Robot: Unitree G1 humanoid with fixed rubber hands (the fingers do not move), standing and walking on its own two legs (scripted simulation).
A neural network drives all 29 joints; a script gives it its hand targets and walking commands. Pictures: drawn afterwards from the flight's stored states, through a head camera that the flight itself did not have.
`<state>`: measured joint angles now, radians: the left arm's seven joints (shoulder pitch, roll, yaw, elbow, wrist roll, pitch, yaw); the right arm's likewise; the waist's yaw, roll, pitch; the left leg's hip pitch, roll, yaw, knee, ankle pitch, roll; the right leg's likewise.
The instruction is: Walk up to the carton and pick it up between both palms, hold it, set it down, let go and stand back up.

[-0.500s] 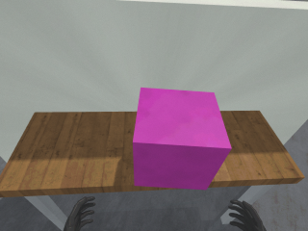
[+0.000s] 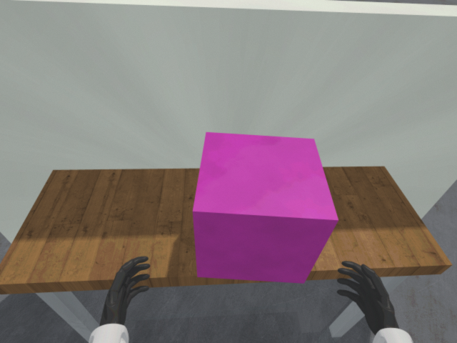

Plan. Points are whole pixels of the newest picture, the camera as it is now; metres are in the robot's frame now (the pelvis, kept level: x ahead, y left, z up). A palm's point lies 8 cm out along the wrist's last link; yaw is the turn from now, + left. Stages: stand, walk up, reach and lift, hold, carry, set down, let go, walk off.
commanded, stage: reach and lift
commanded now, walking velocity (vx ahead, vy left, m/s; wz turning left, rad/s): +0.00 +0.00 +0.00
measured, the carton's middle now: (255, 208) +0.41 -0.05 +0.01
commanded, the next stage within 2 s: none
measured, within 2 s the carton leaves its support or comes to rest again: neither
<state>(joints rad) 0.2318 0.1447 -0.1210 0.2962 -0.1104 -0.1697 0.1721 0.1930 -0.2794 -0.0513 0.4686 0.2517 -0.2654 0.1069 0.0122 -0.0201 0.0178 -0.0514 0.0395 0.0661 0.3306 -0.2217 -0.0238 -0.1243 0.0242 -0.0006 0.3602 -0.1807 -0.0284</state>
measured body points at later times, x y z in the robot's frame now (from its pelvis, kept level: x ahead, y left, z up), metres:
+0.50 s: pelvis +0.00 +0.00 +0.00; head +0.00 +0.01 +0.45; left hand +0.30 +0.18 +0.06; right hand +0.28 -0.26 +0.06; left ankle -0.02 +0.13 -0.75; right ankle +0.01 -0.10 -0.75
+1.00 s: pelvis +0.00 +0.00 +0.00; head +0.01 +0.01 +0.45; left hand +0.36 +0.19 +0.12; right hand +0.37 -0.27 +0.12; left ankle -0.02 +0.13 -0.75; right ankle +0.01 -0.10 -0.75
